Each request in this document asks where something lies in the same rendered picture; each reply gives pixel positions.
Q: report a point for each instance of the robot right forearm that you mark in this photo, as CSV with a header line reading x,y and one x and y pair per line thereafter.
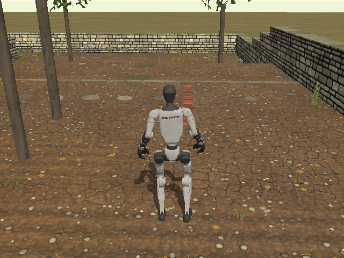
x,y
198,138

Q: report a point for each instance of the robot right thigh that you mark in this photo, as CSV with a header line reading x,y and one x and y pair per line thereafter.
x,y
185,159

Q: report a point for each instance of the robot right upper arm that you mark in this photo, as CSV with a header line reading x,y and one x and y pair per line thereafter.
x,y
190,120

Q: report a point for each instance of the robot left forearm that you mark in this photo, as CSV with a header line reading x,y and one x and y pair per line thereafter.
x,y
144,142

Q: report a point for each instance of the robot left upper arm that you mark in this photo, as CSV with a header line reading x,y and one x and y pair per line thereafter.
x,y
150,123

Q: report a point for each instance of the robot left hand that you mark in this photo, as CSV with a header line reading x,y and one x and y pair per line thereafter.
x,y
142,151

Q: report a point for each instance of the robot left foot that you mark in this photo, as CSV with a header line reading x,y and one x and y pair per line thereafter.
x,y
162,216

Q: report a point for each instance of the robot right hand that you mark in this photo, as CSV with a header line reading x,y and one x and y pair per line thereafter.
x,y
201,146

